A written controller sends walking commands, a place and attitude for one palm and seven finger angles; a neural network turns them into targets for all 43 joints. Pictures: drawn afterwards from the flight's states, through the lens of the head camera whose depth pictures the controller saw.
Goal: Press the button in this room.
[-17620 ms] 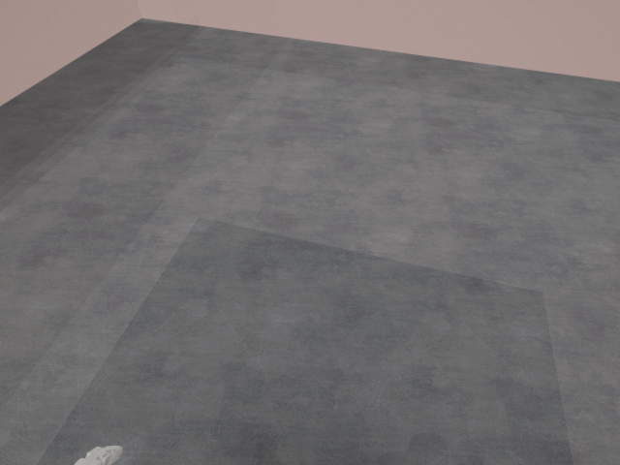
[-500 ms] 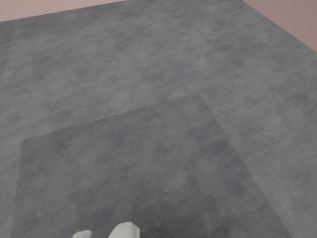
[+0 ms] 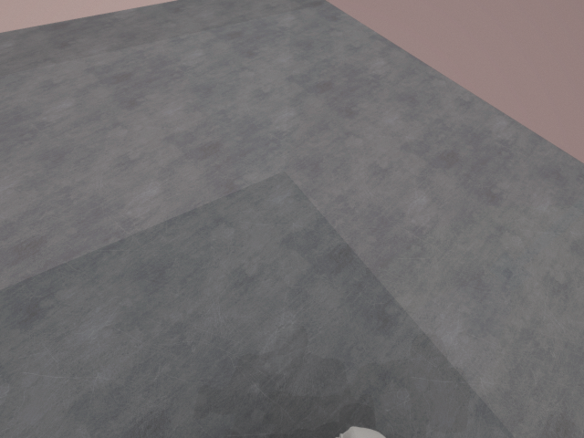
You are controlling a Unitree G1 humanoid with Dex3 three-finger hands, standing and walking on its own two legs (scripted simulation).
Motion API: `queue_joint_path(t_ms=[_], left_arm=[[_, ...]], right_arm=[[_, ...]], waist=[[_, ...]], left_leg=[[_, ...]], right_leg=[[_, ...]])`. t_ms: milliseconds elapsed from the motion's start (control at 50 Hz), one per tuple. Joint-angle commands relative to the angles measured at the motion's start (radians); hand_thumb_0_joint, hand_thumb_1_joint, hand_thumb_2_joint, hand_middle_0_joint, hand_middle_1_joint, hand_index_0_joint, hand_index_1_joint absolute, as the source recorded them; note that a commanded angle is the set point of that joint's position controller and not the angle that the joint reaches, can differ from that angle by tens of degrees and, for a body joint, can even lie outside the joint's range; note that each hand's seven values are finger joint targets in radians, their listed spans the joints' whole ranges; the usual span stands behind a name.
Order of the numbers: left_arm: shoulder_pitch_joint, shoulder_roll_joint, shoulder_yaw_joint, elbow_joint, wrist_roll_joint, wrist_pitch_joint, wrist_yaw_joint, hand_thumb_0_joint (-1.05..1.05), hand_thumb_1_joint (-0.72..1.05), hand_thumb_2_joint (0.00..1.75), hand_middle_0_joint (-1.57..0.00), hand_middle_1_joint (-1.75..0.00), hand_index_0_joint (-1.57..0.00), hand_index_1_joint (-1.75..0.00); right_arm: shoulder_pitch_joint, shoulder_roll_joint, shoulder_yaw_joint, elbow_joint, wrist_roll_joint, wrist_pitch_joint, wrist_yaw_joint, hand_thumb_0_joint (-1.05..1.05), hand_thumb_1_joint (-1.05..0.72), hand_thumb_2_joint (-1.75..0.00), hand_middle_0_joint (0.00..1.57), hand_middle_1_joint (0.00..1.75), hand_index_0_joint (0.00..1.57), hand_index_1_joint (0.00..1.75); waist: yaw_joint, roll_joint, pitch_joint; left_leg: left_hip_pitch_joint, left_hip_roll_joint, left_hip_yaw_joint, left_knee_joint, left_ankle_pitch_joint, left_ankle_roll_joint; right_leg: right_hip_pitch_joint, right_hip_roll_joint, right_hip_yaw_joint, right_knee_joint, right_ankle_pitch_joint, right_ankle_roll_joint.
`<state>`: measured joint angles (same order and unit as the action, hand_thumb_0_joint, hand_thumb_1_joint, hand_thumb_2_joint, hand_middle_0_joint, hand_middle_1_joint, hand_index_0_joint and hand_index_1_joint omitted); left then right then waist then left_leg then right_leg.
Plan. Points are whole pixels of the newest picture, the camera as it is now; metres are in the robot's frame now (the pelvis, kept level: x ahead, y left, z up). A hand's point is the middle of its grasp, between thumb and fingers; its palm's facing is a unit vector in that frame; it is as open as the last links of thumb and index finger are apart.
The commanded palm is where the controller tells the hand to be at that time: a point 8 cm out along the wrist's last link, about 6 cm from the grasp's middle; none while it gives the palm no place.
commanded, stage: turn or walk to find it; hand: left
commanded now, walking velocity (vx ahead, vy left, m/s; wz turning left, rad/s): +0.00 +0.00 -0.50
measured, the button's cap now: out of the picture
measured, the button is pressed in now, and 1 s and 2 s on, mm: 0 0 0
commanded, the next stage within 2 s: none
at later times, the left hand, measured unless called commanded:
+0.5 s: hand out of the picture +0.11 +0.13 -0.16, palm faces -0.20 -0.95 -0.23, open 7.4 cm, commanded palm none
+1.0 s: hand (233, 415) +0.17 +0.10 -0.16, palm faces -0.51 -0.84 -0.21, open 7.4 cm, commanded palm none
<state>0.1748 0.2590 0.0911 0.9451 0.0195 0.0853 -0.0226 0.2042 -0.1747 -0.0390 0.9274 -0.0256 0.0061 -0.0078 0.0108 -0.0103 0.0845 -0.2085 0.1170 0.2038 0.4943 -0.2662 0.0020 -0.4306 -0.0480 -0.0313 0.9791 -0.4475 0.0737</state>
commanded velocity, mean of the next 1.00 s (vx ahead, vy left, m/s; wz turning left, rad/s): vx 0.10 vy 0.00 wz -0.50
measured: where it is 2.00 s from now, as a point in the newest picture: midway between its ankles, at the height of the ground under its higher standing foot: (388, 420)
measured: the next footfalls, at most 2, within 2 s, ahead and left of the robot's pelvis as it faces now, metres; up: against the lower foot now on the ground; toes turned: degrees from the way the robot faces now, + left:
right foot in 0.12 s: +0.03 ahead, -0.14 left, +0.00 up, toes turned -10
left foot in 0.62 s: +0.05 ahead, +0.09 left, +0.00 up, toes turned -15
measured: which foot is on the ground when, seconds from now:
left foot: down 0.00-0.12, up 0.14-0.60, down 0.62-1.00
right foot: up 0.00-0.10, down 0.12-0.62, up 0.64-1.00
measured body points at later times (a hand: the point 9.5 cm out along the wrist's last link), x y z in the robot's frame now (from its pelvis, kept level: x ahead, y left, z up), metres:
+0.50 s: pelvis -0.02 -0.04 +0.00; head +0.02 -0.06 +0.45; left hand +0.12 +0.18 -0.14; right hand +0.00 -0.32 -0.15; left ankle +0.01 +0.11 -0.69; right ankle -0.01 -0.13 -0.74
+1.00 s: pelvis +0.00 -0.03 +0.00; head +0.03 -0.05 +0.45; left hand +0.20 +0.15 -0.14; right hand -0.12 -0.25 -0.15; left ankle +0.02 +0.10 -0.74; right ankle -0.08 -0.16 -0.70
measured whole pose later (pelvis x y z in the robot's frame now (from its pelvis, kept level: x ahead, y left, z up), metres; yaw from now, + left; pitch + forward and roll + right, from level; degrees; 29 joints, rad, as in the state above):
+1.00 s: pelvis +0.00 -0.03 +0.00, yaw -31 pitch +1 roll -1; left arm 0.16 0.24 0.08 0.96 0.03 0.07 -0.05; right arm 0.31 -0.20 -0.05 0.98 -0.04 -0.02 0.00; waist -0.02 0.01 0.05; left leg -0.13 0.14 0.26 0.44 -0.30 -0.03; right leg -0.41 -0.08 -0.07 0.82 -0.40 0.05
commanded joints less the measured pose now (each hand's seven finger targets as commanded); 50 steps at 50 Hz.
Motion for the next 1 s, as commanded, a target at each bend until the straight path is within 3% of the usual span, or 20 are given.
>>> queue_joint_path(t_ms=[0,60,80,100,120,140,160,200,240,460,520,560,580,600,620,660,700,780,860,980], left_arm=[[-0.076,0.023,-0.01,-0.107,-0.002,-0.042,-0.006,0.0,0.9,0.9,-0.2,-0.3,-0.2,-0.3],[0.01,0.046,-0.006,-0.081,-0.002,-0.055,0.001,0.0,0.9,0.9,-0.2,-0.3,-0.2,-0.3],[0.075,0.089,0.003,-0.065,0.001,-0.064,0.007,0.0,0.9,0.9,-0.2,-0.3,-0.2,-0.3],[0.109,0.207,0.023,-0.054,0.011,-0.079,0.021,0.0,0.9,0.9,-0.2,-0.3,-0.2,-0.3],[0.152,0.241,0.027,-0.045,-0.007,-0.072,0.029,0.0,0.9,0.9,-0.2,-0.3,-0.2,-0.3],[0.132,0.229,0.038,-0.05,-0.007,-0.071,0.04,0.0,0.9,0.9,-0.2,-0.3,-0.2,-0.3],[0.076,0.201,0.034,-0.058,-0.007,-0.065,0.046,0.0,0.9,0.9,-0.2,-0.3,-0.2,-0.3],[-0.024,0.145,0.013,-0.089,-0.006,-0.066,0.04,0.0,0.9,0.9,-0.2,-0.3,-0.2,-0.3],[-0.027,0.137,0.006,-0.092,-0.006,-0.073,0.037,0.0,0.9,0.9,-0.2,-0.3,-0.2,-0.3],[0.026,0.163,0.021,-0.065,0.004,-0.068,0.034,0.0,0.9,0.9,-0.2,-0.3,-0.2,-0.3],[-0.006,0.172,0.023,-0.073,0.001,-0.06,0.032,0.0,0.9,0.9,-0.2,-0.3,-0.2,-0.3],[-0.043,0.155,0.018,-0.075,-0.007,-0.054,0.032,0.0,0.9,0.9,-0.2,-0.3,-0.2,-0.3],[-0.029,0.109,0.01,-0.09,-0.014,-0.05,0.029,0.0,0.9,0.9,-0.2,-0.3,-0.2,-0.3],[-0.008,0.062,0.0,-0.105,-0.016,-0.047,0.016,0.0,0.9,0.9,-0.2,-0.3,-0.2,-0.3],[-0.033,0.09,0.005,-0.106,0.0,-0.038,0.017,0.0,0.9,0.9,-0.2,-0.3,-0.2,-0.3],[-0.019,0.107,0.023,-0.084,0.006,-0.037,0.004,0.0,0.9,0.9,-0.2,-0.3,-0.2,-0.3],[0.018,0.072,0.017,-0.067,0.004,-0.036,-0.007,0.0,0.9,0.9,-0.2,-0.3,-0.2,-0.3],[-0.051,0.05,0.005,-0.088,0.006,-0.04,-0.023,0.0,0.9,0.9,-0.2,-0.3,-0.2,-0.3],[-0.133,0.034,-0.003,-0.11,0.008,-0.053,-0.034,0.0,0.9,0.9,-0.2,-0.3,-0.2,-0.3],[-0.151,-0.001,-0.016,-0.111,0.008,-0.074,-0.038,0.0,0.9,0.9,-0.2,-0.3,-0.2,-0.3]], right_arm=[[0.063,-0.228,-0.075,-0.026,-0.001,-0.009,-0.011,0.0,-0.9,-0.9,0.2,0.3,0.2,0.3],[0.036,-0.231,-0.079,-0.022,0.005,-0.004,-0.005,0.0,-0.9,-0.9,0.2,0.3,0.2,0.3],[0.035,-0.209,-0.074,-0.029,0.009,-0.002,-0.003,0.0,-0.9,-0.9,0.2,0.3,0.2,0.3],[0.033,-0.125,-0.053,-0.065,0.012,0.003,0.0,0.0,-0.9,-0.9,0.2,0.3,0.2,0.3],[-0.035,-0.126,-0.041,-0.101,0.014,0.017,-0.008,0.0,-0.9,-0.9,0.2,0.3,0.2,0.3],[-0.05,-0.127,-0.04,-0.098,0.013,0.028,-0.02,0.0,-0.9,-0.9,0.2,0.3,0.2,0.3],[-0.059,-0.144,-0.043,-0.087,0.012,0.031,-0.022,0.0,-0.9,-0.9,0.2,0.3,0.2,0.3],[-0.01,-0.151,-0.046,-0.047,0.004,0.03,-0.012,0.0,-0.9,-0.9,0.2,0.3,0.2,0.3],[0.007,-0.149,-0.045,-0.034,0.003,0.032,-0.01,0.0,-0.9,-0.9,0.2,0.3,0.2,0.3],[-0.063,-0.145,-0.035,-0.076,0.016,0.017,-0.019,0.0,-0.9,-0.9,0.2,0.3,0.2,0.3],[-0.01,-0.139,-0.031,-0.065,0.022,0.007,-0.025,0.0,-0.9,-0.9,0.2,0.3,0.2,0.3],[0.072,-0.146,-0.033,-0.042,0.026,-0.003,-0.03,0.0,-0.9,-0.9,0.2,0.3,0.2,0.3],[0.09,-0.202,-0.04,-0.043,0.019,-0.014,-0.034,0.0,-0.9,-0.9,0.2,0.3,0.2,0.3],[0.062,-0.285,-0.056,-0.067,0.007,-0.011,-0.031,0.0,-0.9,-0.9,0.2,0.3,0.2,0.3],[0.04,-0.298,-0.058,-0.073,0.006,-0.007,-0.031,0.0,-0.9,-0.9,0.2,0.3,0.2,0.3],[-0.053,-0.223,-0.038,-0.099,0.003,-0.011,-0.032,0.0,-0.9,-0.9,0.2,0.3,0.2,0.3],[-0.055,-0.204,-0.039,-0.095,-0.001,-0.017,-0.028,0.0,-0.9,-0.9,0.2,0.3,0.2,0.3],[0.067,-0.2,-0.05,-0.052,0.0,-0.03,-0.02,0.0,-0.9,-0.9,0.2,0.3,0.2,0.3],[0.153,-0.209,-0.061,-0.011,-0.003,-0.042,-0.015,0.0,-0.9,-0.9,0.2,0.3,0.2,0.3],[0.159,-0.224,-0.067,0.025,-0.012,-0.043,-0.002,0.0,-0.9,-0.9,0.2,0.3,0.2,0.3]], waist=[[-0.06,0.219,-0.113],[-0.009,0.197,-0.13],[0.026,0.096,-0.153],[0.045,-0.246,-0.142],[0.081,-0.249,-0.143],[0.069,-0.27,-0.151],[0.051,-0.229,-0.116],[-0.004,-0.123,-0.099],[-0.007,-0.133,-0.105],[0.022,-0.123,-0.12],[-0.005,-0.119,-0.149],[-0.05,-0.104,-0.163],[-0.055,0.06,-0.17],[-0.04,0.316,-0.129],[-0.055,0.309,-0.101],[0.0,0.187,-0.055],[0.009,0.142,-0.084],[-0.044,0.167,-0.052],[-0.082,0.16,-0.034],[-0.074,0.197,-0.053]], left_leg=[[0.137,0.246,-0.13,-0.084,0.459,0.129],[0.05,0.224,-0.068,0.037,0.39,0.064],[-0.046,0.192,-0.024,0.171,0.269,0.007],[-0.333,0.06,0.028,0.387,-0.218,-0.065],[-0.385,0.007,-0.098,0.547,-0.386,-0.067],[-0.403,-0.003,-0.184,0.633,-0.355,-0.061],[-0.417,0.007,-0.213,0.679,-0.291,-0.058],[-0.376,0.014,-0.201,0.673,-0.149,-0.074],[-0.336,0.001,-0.189,0.639,-0.113,-0.084],[-0.241,-0.052,-0.195,0.348,-0.176,-0.071],[-0.118,-0.084,-0.176,0.161,-0.129,-0.056],[0.067,-0.074,-0.178,-0.061,0.012,-0.045],[0.19,0.061,-0.32,-0.181,-0.004,0.002],[0.209,0.289,-0.531,-0.258,0.06,0.089],[0.092,0.369,-0.549,-0.271,0.074,0.142],[-0.017,0.263,-0.405,-0.24,0.118,0.131],[0.058,0.192,-0.266,-0.201,0.198,0.115],[0.132,0.211,-0.251,-0.266,-0.04,0.12],[0.19,0.257,-0.244,-0.285,-0.089,0.132],[0.137,0.256,-0.119,-0.203,0.002,0.093]], right_leg=[[0.012,0.011,-0.065,-0.186,-0.026,-0.018],[0.192,0.031,-0.091,-0.434,0.171,-0.044],[0.333,-0.016,-0.031,-0.563,0.302,-0.067],[0.487,-0.269,0.313,-0.649,0.562,-0.162],[0.417,-0.377,0.386,-0.63,0.774,-0.26],[0.381,-0.342,0.408,-0.646,0.721,-0.282],[0.35,-0.312,0.388,-0.645,0.617,-0.278],[0.303,-0.214,0.252,-0.633,0.529,-0.233],[0.274,-0.191,0.231,-0.639,0.538,-0.221],[0.283,-0.181,0.4,-0.634,0.499,-0.273],[0.247,-0.144,0.412,-0.591,0.552,-0.246],[0.14,-0.093,0.383,-0.521,0.479,-0.181],[-0.015,0.003,0.316,-0.407,0.315,-0.131],[-0.174,0.125,0.143,-0.189,-0.041,-0.07],[-0.163,0.087,0.111,0.016,-0.131,-0.04],[-0.129,0.053,0.102,0.181,-0.041,-0.028],[-0.143,0.04,0.067,0.214,0.032,-0.012],[-0.204,-0.005,0.018,0.131,0.077,-0.006],[-0.215,-0.045,-0.012,-0.02,0.062,-0.01],[-0.012,-0.005,-0.106,-0.307,0.019,-0.043]])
